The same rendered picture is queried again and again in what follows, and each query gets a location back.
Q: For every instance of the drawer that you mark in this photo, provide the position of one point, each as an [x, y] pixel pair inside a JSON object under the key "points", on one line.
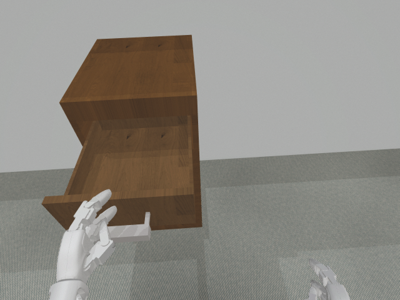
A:
{"points": [[147, 163]]}

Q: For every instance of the robot right hand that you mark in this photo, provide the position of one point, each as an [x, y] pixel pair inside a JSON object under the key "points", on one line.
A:
{"points": [[333, 290]]}

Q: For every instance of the cabinet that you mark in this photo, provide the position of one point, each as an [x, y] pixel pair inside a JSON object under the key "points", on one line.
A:
{"points": [[137, 77]]}

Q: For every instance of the robot left hand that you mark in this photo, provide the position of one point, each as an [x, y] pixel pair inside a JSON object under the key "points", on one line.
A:
{"points": [[73, 261]]}

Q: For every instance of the robot left forearm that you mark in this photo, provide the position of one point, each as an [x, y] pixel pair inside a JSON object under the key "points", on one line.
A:
{"points": [[69, 289]]}

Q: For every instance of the handle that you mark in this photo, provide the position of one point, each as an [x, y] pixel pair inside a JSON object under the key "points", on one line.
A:
{"points": [[131, 233]]}

